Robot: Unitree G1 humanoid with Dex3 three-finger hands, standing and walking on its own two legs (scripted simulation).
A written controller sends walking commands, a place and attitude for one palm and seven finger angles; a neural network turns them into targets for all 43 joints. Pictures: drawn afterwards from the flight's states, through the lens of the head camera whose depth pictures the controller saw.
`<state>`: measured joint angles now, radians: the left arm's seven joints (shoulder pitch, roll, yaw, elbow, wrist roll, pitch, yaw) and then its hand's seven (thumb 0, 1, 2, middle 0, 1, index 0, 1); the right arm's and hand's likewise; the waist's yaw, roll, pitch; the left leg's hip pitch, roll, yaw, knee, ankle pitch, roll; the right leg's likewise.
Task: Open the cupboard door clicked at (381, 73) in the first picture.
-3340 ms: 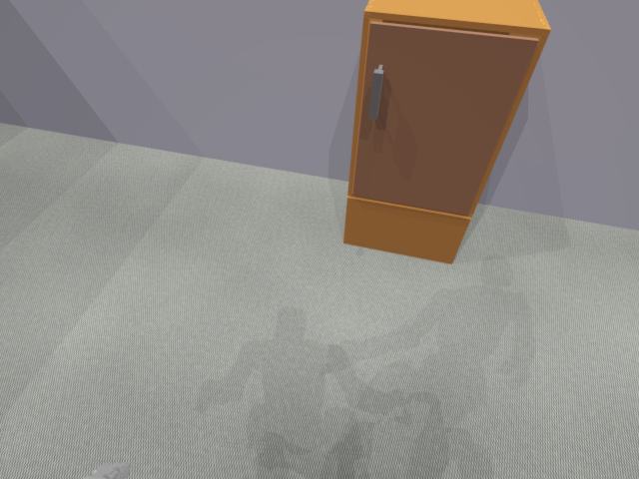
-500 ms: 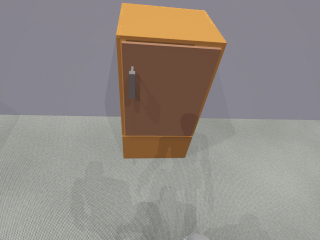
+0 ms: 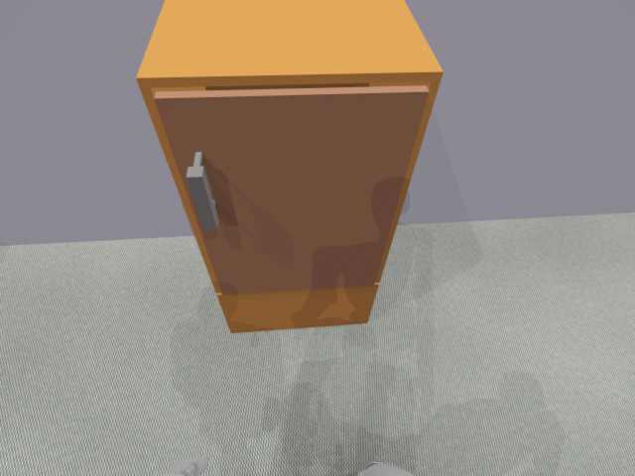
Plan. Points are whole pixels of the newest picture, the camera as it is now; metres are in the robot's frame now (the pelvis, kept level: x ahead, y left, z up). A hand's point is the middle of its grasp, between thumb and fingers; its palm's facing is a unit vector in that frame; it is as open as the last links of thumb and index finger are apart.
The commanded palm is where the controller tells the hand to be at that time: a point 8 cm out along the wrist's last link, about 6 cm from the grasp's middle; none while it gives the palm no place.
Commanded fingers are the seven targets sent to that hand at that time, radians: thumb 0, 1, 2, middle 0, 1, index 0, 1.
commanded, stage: come to a stop and stand still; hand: left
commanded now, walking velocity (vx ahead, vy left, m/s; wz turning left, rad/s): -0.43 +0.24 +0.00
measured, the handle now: (204, 191) +0.57 +0.20 -0.03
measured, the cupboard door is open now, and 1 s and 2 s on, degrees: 0 0 0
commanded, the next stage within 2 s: none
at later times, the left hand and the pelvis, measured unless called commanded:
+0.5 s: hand out of the picture +0.06 +0.23 -0.18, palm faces +0.12 -0.97 -0.21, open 7.3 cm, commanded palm none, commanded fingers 0.00 0.90 0.90 -0.20 -0.30 -0.20 -0.30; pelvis +0.05 +0.04 +0.01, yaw +1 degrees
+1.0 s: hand out of the picture -0.02 +0.19 -0.14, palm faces +0.03 -0.97 -0.23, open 7.3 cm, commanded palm none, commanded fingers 0.00 0.90 0.90 -0.20 -0.30 -0.20 -0.30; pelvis -0.03 +0.00 +0.03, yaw -1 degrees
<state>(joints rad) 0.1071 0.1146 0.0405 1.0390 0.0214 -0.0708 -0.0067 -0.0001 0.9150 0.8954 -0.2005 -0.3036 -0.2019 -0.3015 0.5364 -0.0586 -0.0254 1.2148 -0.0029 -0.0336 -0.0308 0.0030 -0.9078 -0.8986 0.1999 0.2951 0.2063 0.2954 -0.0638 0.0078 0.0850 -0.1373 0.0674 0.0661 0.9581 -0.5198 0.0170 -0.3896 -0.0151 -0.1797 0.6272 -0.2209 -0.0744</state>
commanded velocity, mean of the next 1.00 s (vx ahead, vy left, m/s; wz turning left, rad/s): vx -0.04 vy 0.01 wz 0.00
